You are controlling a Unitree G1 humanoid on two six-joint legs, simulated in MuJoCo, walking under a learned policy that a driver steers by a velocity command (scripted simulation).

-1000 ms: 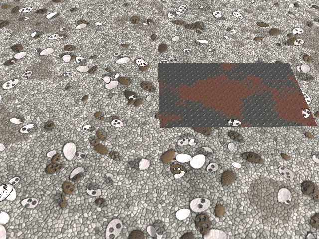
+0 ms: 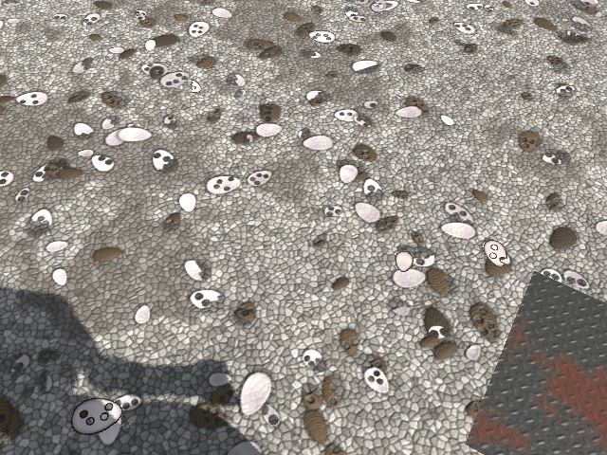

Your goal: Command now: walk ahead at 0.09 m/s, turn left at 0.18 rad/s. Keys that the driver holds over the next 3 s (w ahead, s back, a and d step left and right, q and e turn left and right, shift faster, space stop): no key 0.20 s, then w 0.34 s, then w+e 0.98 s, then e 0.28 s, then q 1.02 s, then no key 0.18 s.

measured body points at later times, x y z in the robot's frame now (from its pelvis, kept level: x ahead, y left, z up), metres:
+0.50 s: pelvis +0.06 -0.01 +0.02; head +0.06 -0.02 +0.47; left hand +0.02 +0.24 -0.13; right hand +0.17 -0.27 -0.12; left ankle +0.09 +0.10 -0.70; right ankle +0.01 -0.13 -0.73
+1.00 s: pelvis +0.27 +0.00 +0.00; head +0.31 -0.01 +0.44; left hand +0.49 +0.19 -0.12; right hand +0.17 -0.22 -0.15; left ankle +0.12 +0.10 -0.73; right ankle +0.42 -0.12 -0.70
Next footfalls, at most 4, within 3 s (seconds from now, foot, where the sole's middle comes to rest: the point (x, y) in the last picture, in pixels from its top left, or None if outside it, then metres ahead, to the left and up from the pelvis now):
0.26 right None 0.05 -0.13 -0.77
0.60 left None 0.16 0.10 -0.77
1.08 right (362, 440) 0.46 -0.11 -0.77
1.62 left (351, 290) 0.83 -0.09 -0.77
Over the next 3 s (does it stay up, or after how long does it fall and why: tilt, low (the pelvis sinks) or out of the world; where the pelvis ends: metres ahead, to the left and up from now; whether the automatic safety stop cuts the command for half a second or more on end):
stays up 0.69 -0.15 0.01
